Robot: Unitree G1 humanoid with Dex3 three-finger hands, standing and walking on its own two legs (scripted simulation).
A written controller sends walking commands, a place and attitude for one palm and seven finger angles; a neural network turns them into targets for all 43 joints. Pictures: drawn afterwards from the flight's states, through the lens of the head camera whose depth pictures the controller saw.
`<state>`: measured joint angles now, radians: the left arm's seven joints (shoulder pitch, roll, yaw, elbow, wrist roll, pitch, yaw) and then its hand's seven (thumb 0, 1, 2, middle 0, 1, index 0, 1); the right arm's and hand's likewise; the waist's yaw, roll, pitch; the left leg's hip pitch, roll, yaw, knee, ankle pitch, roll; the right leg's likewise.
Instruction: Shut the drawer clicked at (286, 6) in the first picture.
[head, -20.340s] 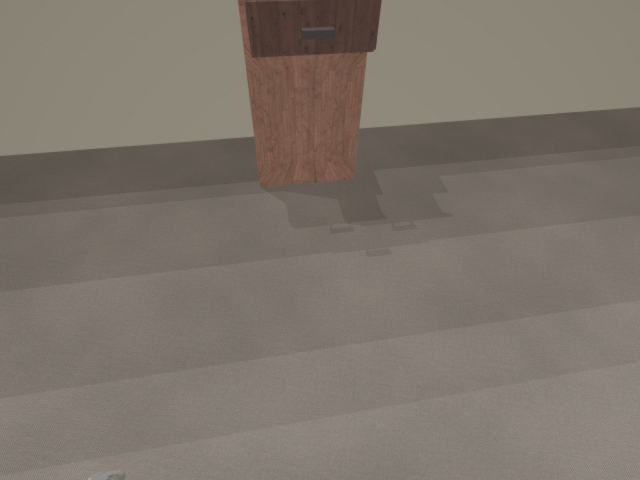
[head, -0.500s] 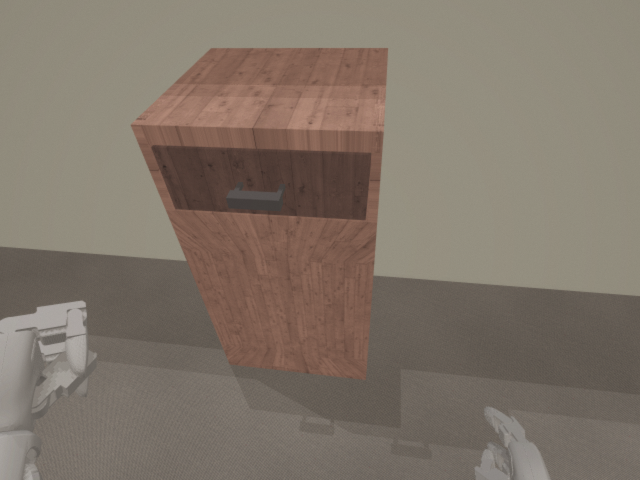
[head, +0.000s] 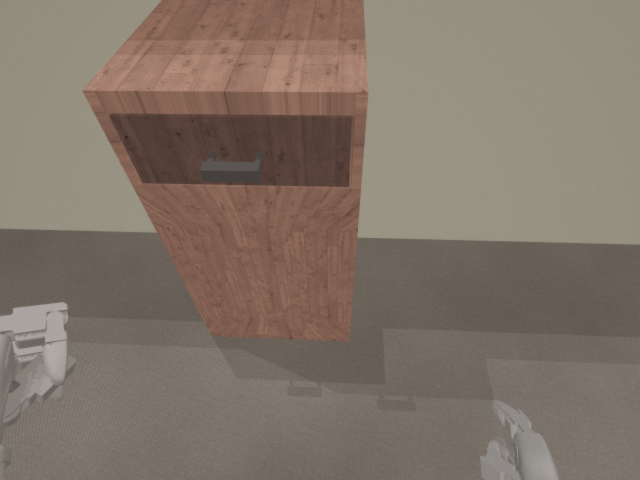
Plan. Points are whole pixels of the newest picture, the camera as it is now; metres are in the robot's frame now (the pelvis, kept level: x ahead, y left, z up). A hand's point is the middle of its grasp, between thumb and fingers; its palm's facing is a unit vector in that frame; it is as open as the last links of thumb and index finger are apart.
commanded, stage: step back with the hand held close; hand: left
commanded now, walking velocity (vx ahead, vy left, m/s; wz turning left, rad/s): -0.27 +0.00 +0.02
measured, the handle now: (233, 164) +0.63 +0.21 +0.02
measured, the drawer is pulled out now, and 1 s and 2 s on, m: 0.00 0.00 0.00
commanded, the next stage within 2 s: stop stepping back and stand still in 0.96 s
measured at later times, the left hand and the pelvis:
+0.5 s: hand (1, 448) +0.12 +0.25 +0.15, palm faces +0.39 -0.82 -0.42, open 3.3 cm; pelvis -0.07 +0.02 -0.02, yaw +0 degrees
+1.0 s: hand out of the picture +0.03 +0.21 +0.16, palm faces +0.22 -0.80 -0.56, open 3.2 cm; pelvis -0.16 -0.02 -0.01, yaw -3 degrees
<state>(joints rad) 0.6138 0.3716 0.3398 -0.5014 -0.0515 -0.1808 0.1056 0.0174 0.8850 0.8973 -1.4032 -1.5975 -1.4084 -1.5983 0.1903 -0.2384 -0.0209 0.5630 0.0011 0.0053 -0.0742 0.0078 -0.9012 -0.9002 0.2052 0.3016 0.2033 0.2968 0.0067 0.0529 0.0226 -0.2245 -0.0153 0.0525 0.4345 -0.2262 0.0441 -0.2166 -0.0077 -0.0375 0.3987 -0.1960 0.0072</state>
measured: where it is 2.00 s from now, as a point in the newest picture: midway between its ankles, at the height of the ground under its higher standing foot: outside the picture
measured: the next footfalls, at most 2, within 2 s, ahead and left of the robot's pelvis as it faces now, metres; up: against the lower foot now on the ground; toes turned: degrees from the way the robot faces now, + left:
right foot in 0.74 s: -0.25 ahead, -0.09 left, +0.00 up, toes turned -2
left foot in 1.06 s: -0.09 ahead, +0.07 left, +0.00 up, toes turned -2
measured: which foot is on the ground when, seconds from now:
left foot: down 0.00-0.88, up 0.90-1.00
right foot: down 0.00-0.52, up 0.54-0.72, down 0.74-1.00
